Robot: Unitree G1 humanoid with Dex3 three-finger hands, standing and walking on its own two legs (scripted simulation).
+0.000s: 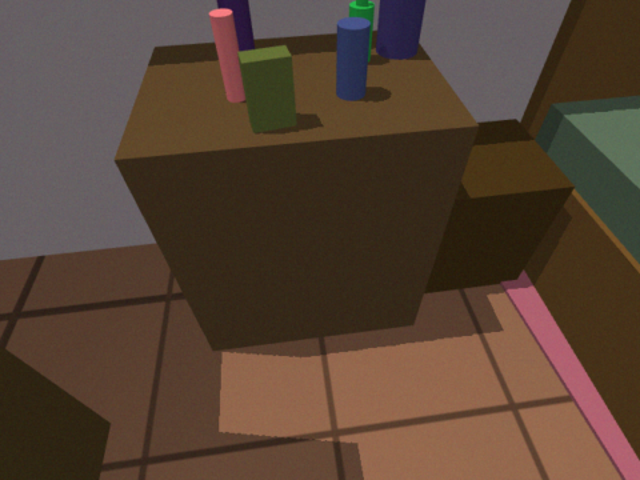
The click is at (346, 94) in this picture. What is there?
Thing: squat round
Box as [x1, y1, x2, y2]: [336, 17, 370, 100]
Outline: 347,17 340,19 337,22 336,94 343,99 355,100 361,98 365,93 370,23 368,20 364,18
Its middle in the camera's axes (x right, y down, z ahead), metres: +0.07 -0.38 +0.82
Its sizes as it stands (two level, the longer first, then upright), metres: 0.066 0.066 0.147
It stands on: a support 0.81 m high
